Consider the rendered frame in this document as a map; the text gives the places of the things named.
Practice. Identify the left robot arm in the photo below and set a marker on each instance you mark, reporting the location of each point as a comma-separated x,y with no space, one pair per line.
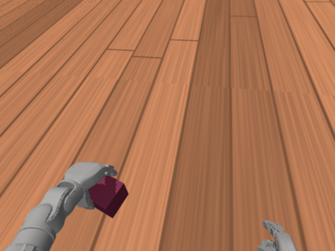
45,220

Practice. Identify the right robot hand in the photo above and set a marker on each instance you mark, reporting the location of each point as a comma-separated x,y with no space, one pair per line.
283,241

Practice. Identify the left robot hand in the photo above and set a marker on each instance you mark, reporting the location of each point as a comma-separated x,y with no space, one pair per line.
88,174

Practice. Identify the cube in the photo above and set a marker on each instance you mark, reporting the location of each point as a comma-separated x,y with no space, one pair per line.
108,195

